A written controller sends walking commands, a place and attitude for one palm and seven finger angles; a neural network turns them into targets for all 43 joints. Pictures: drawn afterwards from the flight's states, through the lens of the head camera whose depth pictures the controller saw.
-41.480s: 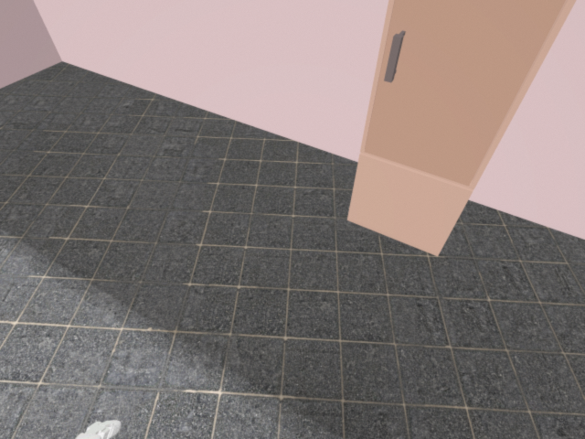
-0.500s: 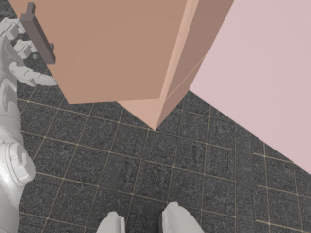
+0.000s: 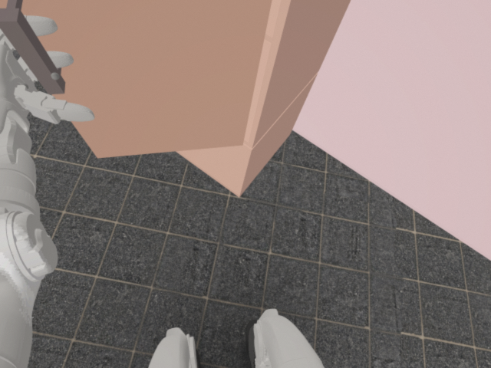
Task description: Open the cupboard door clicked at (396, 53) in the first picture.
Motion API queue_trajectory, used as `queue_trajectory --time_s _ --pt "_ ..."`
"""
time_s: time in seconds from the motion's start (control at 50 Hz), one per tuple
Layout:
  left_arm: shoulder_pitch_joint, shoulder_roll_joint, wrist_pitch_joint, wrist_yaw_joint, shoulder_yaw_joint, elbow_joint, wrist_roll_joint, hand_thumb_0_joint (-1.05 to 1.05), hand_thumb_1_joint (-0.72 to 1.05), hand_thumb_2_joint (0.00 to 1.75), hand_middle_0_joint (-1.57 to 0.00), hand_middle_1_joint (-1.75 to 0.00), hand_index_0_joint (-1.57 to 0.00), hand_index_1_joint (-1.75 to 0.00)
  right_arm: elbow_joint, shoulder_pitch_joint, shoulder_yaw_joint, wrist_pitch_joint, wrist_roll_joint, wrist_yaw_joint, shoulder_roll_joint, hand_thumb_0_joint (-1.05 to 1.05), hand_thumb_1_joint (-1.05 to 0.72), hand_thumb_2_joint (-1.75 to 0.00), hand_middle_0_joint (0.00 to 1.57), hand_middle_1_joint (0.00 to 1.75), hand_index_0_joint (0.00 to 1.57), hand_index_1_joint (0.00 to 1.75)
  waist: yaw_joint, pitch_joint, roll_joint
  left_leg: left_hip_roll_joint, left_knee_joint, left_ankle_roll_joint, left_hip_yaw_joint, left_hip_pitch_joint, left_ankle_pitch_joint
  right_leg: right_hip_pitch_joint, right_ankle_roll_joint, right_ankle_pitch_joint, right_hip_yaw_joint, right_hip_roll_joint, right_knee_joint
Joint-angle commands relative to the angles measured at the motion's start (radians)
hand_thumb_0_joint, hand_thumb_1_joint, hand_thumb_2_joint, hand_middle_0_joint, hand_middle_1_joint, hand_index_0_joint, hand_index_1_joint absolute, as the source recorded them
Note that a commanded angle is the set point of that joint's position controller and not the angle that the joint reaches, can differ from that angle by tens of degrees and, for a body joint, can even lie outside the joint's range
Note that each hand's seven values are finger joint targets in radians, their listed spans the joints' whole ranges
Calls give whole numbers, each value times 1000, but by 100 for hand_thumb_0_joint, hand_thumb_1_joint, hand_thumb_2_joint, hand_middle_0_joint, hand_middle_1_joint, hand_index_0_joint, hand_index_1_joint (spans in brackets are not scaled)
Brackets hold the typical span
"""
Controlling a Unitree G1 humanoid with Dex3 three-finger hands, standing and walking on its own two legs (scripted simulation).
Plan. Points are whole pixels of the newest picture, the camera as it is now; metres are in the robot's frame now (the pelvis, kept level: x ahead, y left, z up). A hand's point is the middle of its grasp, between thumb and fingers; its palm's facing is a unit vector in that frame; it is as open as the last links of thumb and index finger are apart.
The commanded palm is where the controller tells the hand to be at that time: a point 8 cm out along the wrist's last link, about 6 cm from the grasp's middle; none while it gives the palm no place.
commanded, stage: slide the fingers in behind the handle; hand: left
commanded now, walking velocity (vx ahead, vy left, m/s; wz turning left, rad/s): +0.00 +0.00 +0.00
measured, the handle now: (37, 45) +0.59 +0.24 +0.09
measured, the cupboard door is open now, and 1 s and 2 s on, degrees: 46 46 82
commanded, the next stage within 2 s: close the thumb around the handle in 0.32 s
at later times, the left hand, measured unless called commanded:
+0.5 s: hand (55, 76) +0.54 +0.22 +0.09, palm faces +0.04 -1.00 -0.02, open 13.9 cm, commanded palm +0.51 +0.25 +0.09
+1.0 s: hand (53, 79) +0.53 +0.22 +0.09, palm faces +0.04 -1.00 -0.01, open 6.2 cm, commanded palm +0.51 +0.26 +0.09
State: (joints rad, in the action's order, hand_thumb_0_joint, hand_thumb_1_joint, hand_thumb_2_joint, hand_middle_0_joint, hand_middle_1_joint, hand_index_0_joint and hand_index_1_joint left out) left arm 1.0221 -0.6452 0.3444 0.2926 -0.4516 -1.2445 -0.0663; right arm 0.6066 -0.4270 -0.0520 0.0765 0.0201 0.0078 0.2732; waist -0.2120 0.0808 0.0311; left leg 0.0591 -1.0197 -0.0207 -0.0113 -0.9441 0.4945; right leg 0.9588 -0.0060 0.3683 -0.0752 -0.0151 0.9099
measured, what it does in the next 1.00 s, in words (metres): stands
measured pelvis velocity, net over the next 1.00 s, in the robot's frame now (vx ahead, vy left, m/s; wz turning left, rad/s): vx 0.01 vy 0.01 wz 0.00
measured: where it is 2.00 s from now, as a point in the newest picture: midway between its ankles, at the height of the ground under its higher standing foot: outside the picture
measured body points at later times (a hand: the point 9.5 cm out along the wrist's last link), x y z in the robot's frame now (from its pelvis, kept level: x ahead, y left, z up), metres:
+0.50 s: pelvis +0.01 +0.01 +0.00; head +0.15 +0.03 +0.43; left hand +0.53 +0.27 +0.09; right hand -0.01 -0.26 -0.10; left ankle -0.02 +0.10 -0.67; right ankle +0.03 -0.12 -0.67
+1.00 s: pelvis +0.01 +0.01 +0.00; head +0.15 +0.03 +0.43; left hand +0.53 +0.27 +0.09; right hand -0.01 -0.26 -0.10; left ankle -0.02 +0.10 -0.67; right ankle +0.03 -0.12 -0.67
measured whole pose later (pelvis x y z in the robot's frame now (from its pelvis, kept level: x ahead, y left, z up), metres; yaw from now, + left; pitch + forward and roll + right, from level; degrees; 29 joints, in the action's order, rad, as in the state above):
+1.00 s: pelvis +0.01 +0.01 +0.00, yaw +0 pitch +23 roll -4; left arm 0.99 -0.61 0.36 0.28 -0.43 -1.23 -0.08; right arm 0.61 -0.42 -0.04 0.08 0.02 0.00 0.27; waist -0.20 0.09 0.03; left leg 0.05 -1.02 -0.03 -0.01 -0.92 0.50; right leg 0.94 0.00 0.38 -0.07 -0.01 0.90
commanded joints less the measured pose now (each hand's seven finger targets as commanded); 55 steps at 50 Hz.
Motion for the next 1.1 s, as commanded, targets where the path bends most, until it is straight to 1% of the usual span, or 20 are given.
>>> queue_trajectory --time_s 0.0,0.08,0.1,0.14,0.18,0.22,0.26,0.36,0.4,0.42,0.5,0.6,0.7,0.78,0.84,0.9,0.92,0.98,1.04,1.08 --pt "413 -280 64 8 -47 229 -22 0 -50 30 -30 -120 -30 -120 -33 -215 67 -6 4 14 191 0 -90 -90 20 30 20 30 0 553 154 -29 93 -9 50 327 -486 -322 -13 -373 47 -38 -61" --pt "413 -284 49 4 -32 217 -12 0 -50 30 -30 -120 -30 -120 -36 -210 64 -1 -2 14 191 0 -90 -90 20 30 20 30 -9 484 113 -29 106 -14 46 276 -435 -329 -6 -350 50 -39 -74" --pt "427 -248 53 3 -10 222 -14 0 -50 30 -30 -120 -30 -120 -38 -212 65 -3 -1 14 189 0 -90 -90 20 30 20 30 -18 481 131 -30 104 -15 48 297 -445 -304 -9 -346 46 -41 -74" --pt "421 -287 52 -2 -28 213 -3 0 -50 30 -30 -120 -30 -120 -32 -211 64 -3 -1 15 192 0 -90 -90 20 30 20 30 -5 490 160 -28 104 -10 50 301 -439 -295 -9 -326 46 -37 -72" --pt "409 -275 47 -4 -25 206 -5 0 -50 30 -30 -120 -30 -120 -33 -214 64 -4 1 15 193 0 -90 -90 20 30 20 30 -6 487 154 -27 106 -9 51 311 -446 -288 -8 -324 43 -37 -73" --pt "424 -262 65 -4 -28 254 -13 0 -50 30 -30 -120 -30 -120 -32 -220 70 -4 5 13 192 0 -90 -90 20 30 20 30 0 545 186 -23 101 -2 61 382 -520 -278 -12 -357 36 -38 -64" --pt "388 -215 61 -3 -2 234 -18 0 -50 30 -30 -120 -30 -120 -34 -213 69 -3 5 8 188 0 -90 -90 20 30 20 30 -1 521 176 -22 100 1 60 385 -527 -262 -12 -353 32 -40 -67" --pt "411 -223 63 -15 -17 237 -25 0 -50 30 -30 -120 -30 -120 -28 -216 72 0 5 8 192 0 -90 -90 20 30 20 30 -6 505 135 -22 104 -2 64 369 -514 -270 -11 -351 32 -42 -70" --pt "408 -225 72 -20 -18 261 -19 0 -50 30 -30 -120 -30 -120 -32 -218 72 -1 6 8 190 0 -90 -90 20 30 20 30 0 516 164 -21 105 2 68 395 -552 -270 -15 -367 28 -42 -62" --pt "404 -211 76 -21 -12 275 -19 0 -44 32 -30 -121 -30 -121 -30 -214 74 -2 7 4 187 0 -90 -90 20 30 20 30 5 546 192 -21 101 6 66 421 -575 -264 -14 -375 29 -41 -60" --pt "349 -219 75 -22 -33 241 -25 0 -22 42 -32 -123 -32 -123 -35 -211 74 2 7 3 188 0 -90 -90 20 30 20 30 9 507 121 -23 102 -1 59 371 -553 -297 -14 -388 32 -44 -64" --pt "384 -196 79 -18 -6 259 -24 0 6 54 -34 -126 -34 -126 -35 -205 75 3 4 4 187 0 -90 -90 20 30 20 30 -1 495 133 -22 107 0 64 389 -546 -275 -14 -369 29 -43 -65" --pt "374 -201 89 -14 -15 261 -29 0 34 66 -36 -129 -36 -129 -34 -200 73 -1 4 5 184 0 -90 -90 20 30 20 30 10 510 164 -24 104 4 61 391 -559 -286 -16 -382 32 -41 -59" --pt "388 -198 74 -13 3 229 -20 0 56 76 -38 -131 -38 -131 -28 -194 73 1 1 8 186 0 -90 -90 20 30 20 30 -6 468 131 -25 109 0 61 359 -497 -267 -10 -339 32 -40 -69" --pt "405 -217 83 -12 -11 254 -23 0 73 83 -39 -133 -39 -133 -27 -197 73 -2 3 10 189 0 -90 -90 20 30 20 30 1 514 157 -24 102 5 69 392 -533 -263 -13 -350 31 -39 -61" --pt "407 -224 84 -10 -18 236 -25 0 90 90 -40 -135 -40 -135 -24 -201 71 -4 5 12 189 0 -90 -90 20 30 20 30 -5 498 135 -24 100 1 68 368 -514 -270 -14 -347 31 -39 -60" --pt "417 -212 85 -8 -1 243 -19 0 90 90 -40 -135 -40 -135 -25 -197 71 -4 3 11 188 0 -90 -90 20 30 20 30 -4 511 162 -24 100 5 70 382 -521 -257 -12 -341 31 -37 -58" --pt "409 -215 70 -12 -4 211 -18 0 90 90 -40 -135 -40 -135 -21 -201 71 -4 4 12 192 0 -90 -90 20 30 20 30 -14 488 130 -23 99 0 68 359 -496 -252 -9 -328 31 -38 -64" --pt "411 -232 78 -11 -18 245 -17 0 90 90 -40 -135 -40 -135 -27 -204 72 -5 5 11 190 0 -90 -90 20 30 20 30 3 546 175 -26 97 4 67 387 -534 -275 -13 -359 35 -37 -57" --pt "384 -239 74 -10 -35 238 -25 0 90 90 -40 -135 -40 -135 -27 -205 72 -3 6 9 192 0 -90 -90 20 30 20 30 5 535 147 -23 96 3 63 375 -538 -287 -12 -371 32 -40 -60"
